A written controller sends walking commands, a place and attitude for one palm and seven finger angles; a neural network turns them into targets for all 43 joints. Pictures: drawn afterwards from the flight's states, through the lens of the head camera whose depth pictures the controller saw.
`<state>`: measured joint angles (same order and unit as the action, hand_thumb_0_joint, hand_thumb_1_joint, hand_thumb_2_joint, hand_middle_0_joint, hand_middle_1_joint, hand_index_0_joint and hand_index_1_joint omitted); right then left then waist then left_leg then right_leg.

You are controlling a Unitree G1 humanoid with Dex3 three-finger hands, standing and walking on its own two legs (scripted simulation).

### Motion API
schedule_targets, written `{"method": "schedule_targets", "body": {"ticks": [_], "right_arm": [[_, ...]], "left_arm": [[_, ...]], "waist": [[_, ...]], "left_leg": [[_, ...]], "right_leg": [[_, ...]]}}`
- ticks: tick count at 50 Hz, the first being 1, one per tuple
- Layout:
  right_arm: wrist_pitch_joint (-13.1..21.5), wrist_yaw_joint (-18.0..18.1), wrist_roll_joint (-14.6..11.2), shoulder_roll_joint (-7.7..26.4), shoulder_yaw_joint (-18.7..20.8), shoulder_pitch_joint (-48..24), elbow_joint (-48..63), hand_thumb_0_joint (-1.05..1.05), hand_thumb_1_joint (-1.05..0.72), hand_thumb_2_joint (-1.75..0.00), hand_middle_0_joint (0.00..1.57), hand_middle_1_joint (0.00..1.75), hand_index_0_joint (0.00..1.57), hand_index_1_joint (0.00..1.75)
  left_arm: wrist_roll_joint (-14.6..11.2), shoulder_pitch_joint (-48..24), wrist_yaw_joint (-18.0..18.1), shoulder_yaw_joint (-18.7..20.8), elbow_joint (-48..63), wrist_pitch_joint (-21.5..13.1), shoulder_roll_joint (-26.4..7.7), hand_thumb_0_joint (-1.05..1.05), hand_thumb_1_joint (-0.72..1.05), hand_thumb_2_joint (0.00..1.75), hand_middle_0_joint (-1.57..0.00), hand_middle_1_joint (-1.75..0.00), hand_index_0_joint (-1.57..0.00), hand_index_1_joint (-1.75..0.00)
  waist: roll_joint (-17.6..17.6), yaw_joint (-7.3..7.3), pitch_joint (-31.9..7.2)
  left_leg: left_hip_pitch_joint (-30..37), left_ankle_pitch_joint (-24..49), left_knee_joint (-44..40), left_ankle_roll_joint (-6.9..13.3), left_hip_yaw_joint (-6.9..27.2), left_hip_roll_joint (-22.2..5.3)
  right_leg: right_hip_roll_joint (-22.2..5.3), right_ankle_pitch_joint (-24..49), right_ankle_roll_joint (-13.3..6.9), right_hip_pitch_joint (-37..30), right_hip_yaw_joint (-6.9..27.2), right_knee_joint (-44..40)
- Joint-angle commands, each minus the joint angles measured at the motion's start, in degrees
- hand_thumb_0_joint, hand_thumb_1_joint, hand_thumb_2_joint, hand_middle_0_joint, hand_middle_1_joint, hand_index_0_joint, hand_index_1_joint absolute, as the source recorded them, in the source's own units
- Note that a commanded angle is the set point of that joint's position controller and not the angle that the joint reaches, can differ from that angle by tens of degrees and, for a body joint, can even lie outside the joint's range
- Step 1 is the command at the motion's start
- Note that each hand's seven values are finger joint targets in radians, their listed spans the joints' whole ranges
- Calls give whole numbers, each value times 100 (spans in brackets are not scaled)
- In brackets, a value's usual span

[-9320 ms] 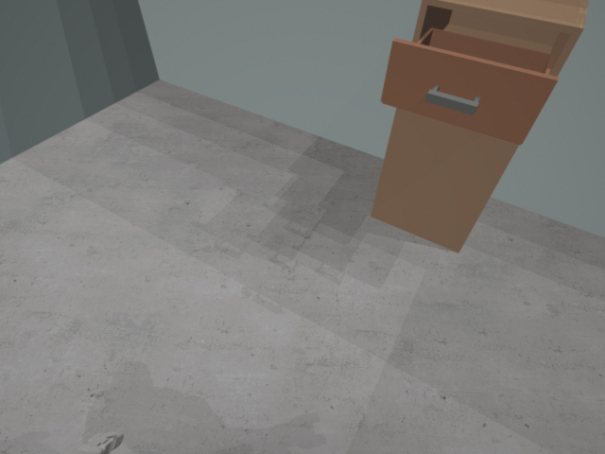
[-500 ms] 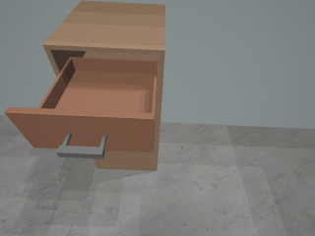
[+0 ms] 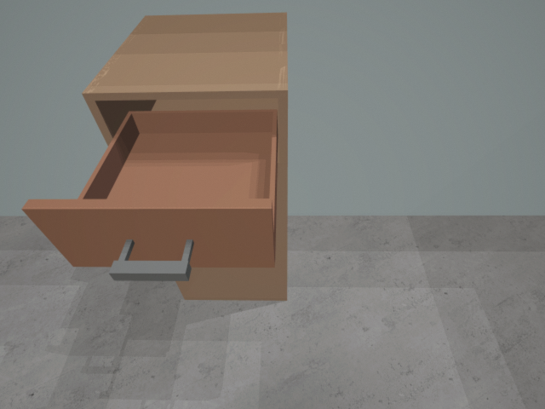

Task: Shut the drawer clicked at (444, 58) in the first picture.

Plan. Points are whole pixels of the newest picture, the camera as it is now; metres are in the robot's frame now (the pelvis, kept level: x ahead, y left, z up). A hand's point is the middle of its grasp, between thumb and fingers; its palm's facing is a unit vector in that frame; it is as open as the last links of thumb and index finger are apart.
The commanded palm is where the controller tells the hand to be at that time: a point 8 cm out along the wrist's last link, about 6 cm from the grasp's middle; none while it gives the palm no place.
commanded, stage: look again from close up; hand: left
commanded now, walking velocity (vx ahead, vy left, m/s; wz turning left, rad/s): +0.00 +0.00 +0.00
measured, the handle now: (155, 258) +0.32 +0.21 +0.04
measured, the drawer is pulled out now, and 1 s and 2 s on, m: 0.29 0.29 0.29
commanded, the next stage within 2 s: raise the hand and make a fist in 0.12 s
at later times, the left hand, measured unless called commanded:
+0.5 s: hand (170, 348) +0.20 +0.16 +0.01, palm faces +0.20 -0.98 -0.01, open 6.9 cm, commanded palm +0.10 +0.21 -0.03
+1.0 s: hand (164, 370) +0.17 +0.15 +0.02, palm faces -0.01 -1.00 -0.04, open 4.1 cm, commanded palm +0.12 +0.22 +0.04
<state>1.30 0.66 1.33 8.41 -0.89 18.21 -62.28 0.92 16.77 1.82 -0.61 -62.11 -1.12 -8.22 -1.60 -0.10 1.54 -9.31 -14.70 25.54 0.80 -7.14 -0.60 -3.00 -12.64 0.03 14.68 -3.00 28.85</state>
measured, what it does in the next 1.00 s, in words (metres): stands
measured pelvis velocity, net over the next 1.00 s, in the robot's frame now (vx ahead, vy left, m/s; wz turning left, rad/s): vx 0.00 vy -0.01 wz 0.05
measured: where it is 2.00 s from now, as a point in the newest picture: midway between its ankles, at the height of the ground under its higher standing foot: outside the picture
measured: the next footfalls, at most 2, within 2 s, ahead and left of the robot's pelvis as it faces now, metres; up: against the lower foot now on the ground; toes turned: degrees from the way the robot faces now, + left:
none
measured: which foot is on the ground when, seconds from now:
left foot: down 0.00-1.00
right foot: down 0.00-1.00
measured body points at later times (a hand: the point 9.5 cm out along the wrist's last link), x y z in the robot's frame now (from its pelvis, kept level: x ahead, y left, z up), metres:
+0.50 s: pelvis +0.00 -0.01 -0.02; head +0.00 -0.02 +0.43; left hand +0.19 +0.21 +0.01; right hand +0.18 -0.27 -0.09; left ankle -0.01 +0.11 -0.74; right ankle +0.03 -0.12 -0.74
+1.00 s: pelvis +0.00 -0.01 -0.05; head +0.02 -0.02 +0.40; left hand +0.16 +0.21 +0.03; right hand +0.18 -0.21 -0.13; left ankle -0.01 +0.11 -0.74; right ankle +0.03 -0.12 -0.74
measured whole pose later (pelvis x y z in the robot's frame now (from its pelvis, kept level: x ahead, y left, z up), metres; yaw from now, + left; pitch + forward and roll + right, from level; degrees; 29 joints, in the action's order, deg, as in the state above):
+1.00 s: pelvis +0.00 -0.01 -0.05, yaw +3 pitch +7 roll -1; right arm 12.3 2.1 -2.6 8.3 -1.8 14.5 -31.5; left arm -13.8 33.9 -14.3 5.4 14.9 -12.7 -11.8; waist -2.0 0.1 -4.9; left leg -32.8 -26.8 52.7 -0.4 -2.6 -3.2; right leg -2.6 -23.5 -1.3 34.7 -6.4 51.3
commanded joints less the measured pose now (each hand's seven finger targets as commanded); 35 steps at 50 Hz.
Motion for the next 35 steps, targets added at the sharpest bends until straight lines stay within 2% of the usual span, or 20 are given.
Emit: {"method": "schedule_targets", "body": {"ticks": [1,10,11,12,13,14,15,16,18,19,20,22,24,26,28,29,30,33,34,35], "right_arm": [[72,55,-42,499,59,373,104,0,-90,-90,20,30,20,30],[40,71,-51,441,50,285,-104,0,-90,-90,20,30,20,30],[76,28,-114,731,153,-274,267,0,-90,-90,20,30,20,30],[962,331,-397,1678,248,-306,2289,0,-90,-90,20,30,20,30],[1465,520,-347,1125,109,-893,2003,0,-90,-90,20,30,20,30],[1637,524,-378,1259,224,-846,1662,0,-90,-90,20,30,20,30],[1666,433,-443,924,216,-577,1635,0,-90,-90,20,30,20,30],[1759,431,-495,1132,185,-725,2014,0,-90,-90,20,30,20,30],[1995,445,-366,1247,342,-806,2331,0,-90,-90,20,30,20,30],[2022,407,-324,1218,420,-886,2525,0,-90,-90,20,30,20,30],[2027,310,-290,1191,430,-853,2706,0,-90,-90,20,30,20,30],[1988,106,-250,1150,553,-1024,3051,0,-90,-90,20,30,20,30],[1828,-139,-270,1197,689,-1113,3291,0,-90,-90,20,30,20,30],[1770,-271,-220,1244,674,-1283,3687,0,-90,-90,20,30,20,30],[1790,-298,-155,1091,677,-1251,3884,0,-90,-90,20,30,20,30],[1744,-273,-119,1104,677,-1107,3863,0,-90,-90,20,30,20,30],[1714,-228,-125,1054,650,-1101,3985,0,-90,-90,20,30,20,30],[1700,-116,-217,1004,556,-985,4001,0,-90,-90,20,30,20,30],[1691,-89,-217,1069,501,-960,3998,0,-90,-90,20,30,20,30],[1699,-49,-249,1078,489,-921,3998,0,-90,-90,20,30,20,30]], "left_arm": [[-43,297,24,108,129,-64,-536,0,90,90,-20,-30,-20,-30],[-42,311,28,93,-1,-80,-528,0,90,90,-20,-30,-20,-30],[25,727,242,105,-249,-118,-756,0,90,90,-20,-30,-20,-30],[-1228,-3595,142,660,8550,-1442,-1859,0,90,90,-22,-32,-22,-32],[-720,-1111,441,727,7126,-1079,-1553,0,90,90,-24,-34,-24,-34],[-803,-775,762,467,6599,-774,-1159,0,90,90,-26,-37,-26,-37],[-762,845,744,-256,5645,-173,82,0,90,90,-28,-39,-28,-39],[-1055,165,615,-335,6695,-231,89,0,90,90,-30,-41,-30,-41],[-954,309,467,10,6854,-762,-236,0,90,90,-34,-45,-34,-45],[-956,1069,360,266,6363,-962,-210,0,90,90,-36,-47,-36,-47],[-1009,1606,94,100,6127,-1240,80,0,90,90,-38,-50,-38,-50],[-1260,2889,-536,241,5734,-1932,275,0,90,90,-42,-54,-42,-54],[-1358,3478,-1188,858,5672,-2609,-164,0,90,90,-46,-58,-46,-58],[-1316,2811,-1678,855,6578,-3254,-519,0,90,90,-50,-62,-50,-62],[-1180,2307,-1777,1105,7731,-3872,-952,0,90,90,-54,-67,-54,-67],[-1210,2047,-1633,1428,8103,-3976,-1274,0,90,90,-56,-69,-56,-69],[-1274,1919,-1507,1323,8557,-4011,-1098,0,90,90,-58,-71,-58,-71],[-1535,1512,-1332,1036,8963,-3973,-651,0,90,90,-64,-78,-64,-78],[-1555,1168,-1367,854,9055,-3926,-558,0,90,90,-66,-80,-66,-80],[-1540,1150,-1444,684,8993,-3831,-481,0,90,90,-68,-82,-68,-82]], "waist": [[227,12,208],[227,14,292],[862,226,239],[-431,-481,-2669],[-1198,87,-2380],[-1240,-55,-1777],[-762,-100,-1072],[-364,-162,-341],[538,-305,106],[1025,-114,296],[1428,9,251],[1919,309,83],[1394,504,-302],[671,429,-787],[-412,445,-1625],[-787,433,-1685],[-1093,380,-1840],[-890,-24,-1536],[-579,-250,-1329],[-396,-321,-1223]], "left_leg": [[-392,284,-722,80,679,-536],[-201,475,-661,38,584,-529],[-602,730,462,-96,419,-752],[775,1036,-221,62,599,2],[705,1371,-330,118,402,-25],[242,1004,-241,-43,450,-91],[-106,637,-328,-20,509,-164],[-410,260,-345,-10,691,-144],[-849,-237,45,46,704,-5],[-1110,-306,206,46,693,12],[-1372,-322,401,5,653,55],[-2020,-266,873,-78,586,86],[-2216,131,1251,-181,462,160],[-2483,357,1722,-132,397,222],[-2359,703,2080,-40,348,167],[-2384,625,2183,-38,394,140],[-2226,636,2225,-13,419,122],[-2271,254,2472,44,607,106],[-2454,-97,2586,72,693,108],[-2506,-279,2621,92,745,78]], "right_leg": [[-337,362,-219,-232,496,-542],[-378,627,-230,-240,520,-686],[-667,2650,-114,-364,681,-522],[-94,1685,-139,-974,442,-212],[155,791,-299,-921,303,-61],[108,394,-243,-586,80,-106],[122,197,-161,-218,-35,-229],[94,-9,-102,-23,-103,-295],[123,-788,-47,659,-174,-374],[122,-1124,-62,843,-187,-341],[183,-1296,-44,1030,-218,-149],[193,-1152,-54,1109,-201,337],[162,-216,-149,785,-78,807],[117,499,-183,917,41,1365],[116,857,-217,1038,173,1839],[137,638,-229,1211,220,1909],[189,500,-259,1316,205,1943],[248,76,-214,1817,129,1845],[233,-374,-178,2019,256,1705],[236,-600,-162,2153,246,1628]]}}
